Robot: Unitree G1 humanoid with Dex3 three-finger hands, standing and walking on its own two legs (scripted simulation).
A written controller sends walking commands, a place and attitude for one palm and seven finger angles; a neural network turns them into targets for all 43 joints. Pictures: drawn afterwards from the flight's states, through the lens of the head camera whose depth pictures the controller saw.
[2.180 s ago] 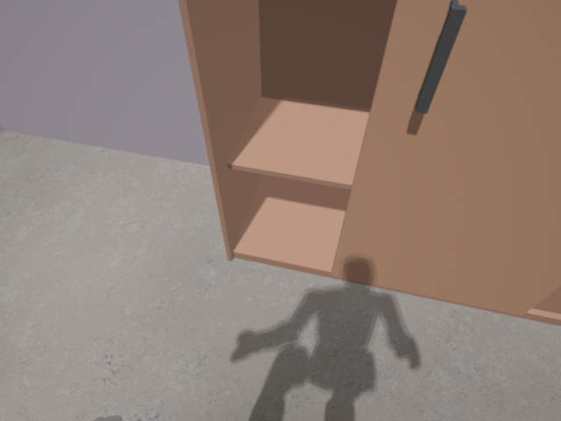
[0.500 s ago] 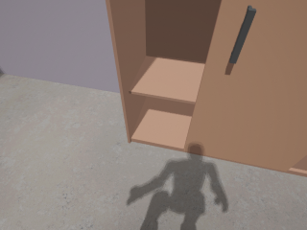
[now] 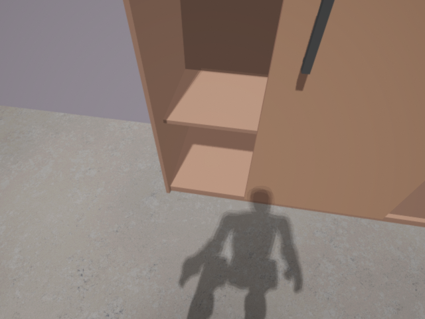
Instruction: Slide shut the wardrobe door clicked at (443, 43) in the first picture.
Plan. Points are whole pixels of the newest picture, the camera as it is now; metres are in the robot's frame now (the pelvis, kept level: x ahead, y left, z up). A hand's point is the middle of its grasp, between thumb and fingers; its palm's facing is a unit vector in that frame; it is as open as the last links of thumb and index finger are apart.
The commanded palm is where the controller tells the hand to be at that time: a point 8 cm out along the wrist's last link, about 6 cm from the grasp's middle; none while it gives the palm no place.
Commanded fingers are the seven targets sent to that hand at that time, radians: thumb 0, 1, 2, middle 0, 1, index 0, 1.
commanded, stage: take the last steps up to it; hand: right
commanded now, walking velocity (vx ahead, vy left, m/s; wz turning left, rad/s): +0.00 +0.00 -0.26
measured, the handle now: (315, 34) +0.76 -0.22 +0.18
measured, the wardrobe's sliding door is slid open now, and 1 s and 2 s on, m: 0.42 0.42 0.42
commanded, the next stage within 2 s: come to a stop and stand still in 0.86 s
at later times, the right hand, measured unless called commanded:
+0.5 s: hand out of the picture +0.01 -0.25 -0.19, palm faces +0.13 +0.98 -0.16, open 7.4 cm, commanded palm none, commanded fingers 0.00 -0.90 -0.90 0.20 0.30 0.20 0.30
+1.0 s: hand (310, 250) +0.33 -0.24 -0.19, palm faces +0.11 +0.98 -0.14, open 7.4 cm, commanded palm none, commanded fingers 0.00 -0.90 -0.90 0.20 0.30 0.20 0.30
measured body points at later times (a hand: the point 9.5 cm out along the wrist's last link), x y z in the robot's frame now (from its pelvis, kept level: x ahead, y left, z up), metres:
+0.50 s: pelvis +0.05 -0.07 +0.00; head +0.05 -0.10 +0.45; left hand +0.05 +0.18 -0.14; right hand +0.00 -0.30 -0.17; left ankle +0.02 +0.08 -0.67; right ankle +0.02 -0.13 -0.74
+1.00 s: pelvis +0.26 -0.07 -0.02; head +0.28 -0.07 +0.43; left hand +0.15 +0.13 -0.17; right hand +0.32 -0.29 -0.17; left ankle +0.32 -0.01 -0.74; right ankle +0.06 -0.14 -0.66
